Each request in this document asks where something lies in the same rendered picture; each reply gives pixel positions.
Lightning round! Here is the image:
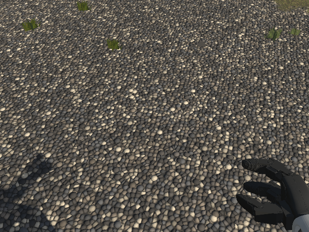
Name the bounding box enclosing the robot right forearm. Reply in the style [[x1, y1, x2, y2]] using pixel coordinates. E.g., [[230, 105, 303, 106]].
[[292, 214, 309, 232]]

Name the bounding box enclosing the right robot hand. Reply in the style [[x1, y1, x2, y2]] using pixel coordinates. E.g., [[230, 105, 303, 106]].
[[236, 158, 309, 231]]

